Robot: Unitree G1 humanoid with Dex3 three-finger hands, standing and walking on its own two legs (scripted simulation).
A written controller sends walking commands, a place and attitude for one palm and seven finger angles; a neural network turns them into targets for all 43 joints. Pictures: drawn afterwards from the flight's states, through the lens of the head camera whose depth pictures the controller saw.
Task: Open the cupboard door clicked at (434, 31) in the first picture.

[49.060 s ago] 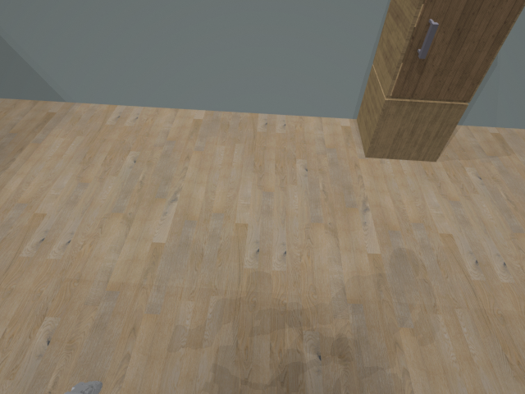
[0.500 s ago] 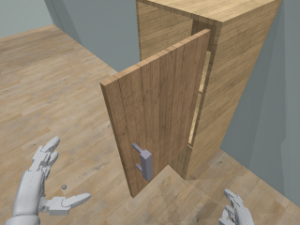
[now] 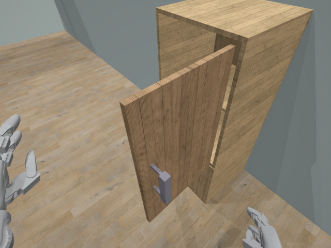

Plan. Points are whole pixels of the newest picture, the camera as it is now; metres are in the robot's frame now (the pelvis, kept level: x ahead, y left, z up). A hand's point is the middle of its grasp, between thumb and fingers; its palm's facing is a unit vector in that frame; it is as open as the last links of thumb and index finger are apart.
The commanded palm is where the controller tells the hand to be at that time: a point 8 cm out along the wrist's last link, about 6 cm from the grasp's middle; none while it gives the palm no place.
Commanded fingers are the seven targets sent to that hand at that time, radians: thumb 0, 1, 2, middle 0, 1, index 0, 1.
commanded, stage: draw the hand back to the body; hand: left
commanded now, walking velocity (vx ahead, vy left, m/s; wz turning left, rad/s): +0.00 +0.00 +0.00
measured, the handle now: (160, 183) +0.32 +0.07 -0.06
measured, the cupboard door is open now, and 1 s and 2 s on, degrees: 94 94 94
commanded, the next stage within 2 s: step back with the hand held close in 0.26 s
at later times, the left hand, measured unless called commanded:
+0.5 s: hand (40, 173) +0.19 +0.26 +0.16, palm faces +0.44 -0.78 -0.44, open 7.5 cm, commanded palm +0.14 +0.29 +0.17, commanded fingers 0.00 0.90 0.90 -0.20 -0.30 -0.20 -0.30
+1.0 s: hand (14, 207) +0.13 +0.28 +0.15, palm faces +0.40 -0.76 -0.50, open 7.5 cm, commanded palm +0.07 +0.31 +0.17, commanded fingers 0.00 0.90 0.90 -0.20 -0.30 -0.20 -0.30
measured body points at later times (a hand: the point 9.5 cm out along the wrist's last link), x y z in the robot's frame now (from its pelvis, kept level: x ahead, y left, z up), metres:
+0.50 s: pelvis -0.01 -0.01 +0.00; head -0.01 -0.02 +0.45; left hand +0.16 +0.30 +0.19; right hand +0.18 -0.23 -0.08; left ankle -0.03 +0.10 -0.74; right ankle -0.01 -0.12 -0.74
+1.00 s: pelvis -0.07 +0.02 -0.01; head -0.05 +0.02 +0.44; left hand +0.10 +0.32 +0.18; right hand +0.10 -0.23 -0.08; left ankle -0.03 +0.10 -0.74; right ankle -0.01 -0.12 -0.74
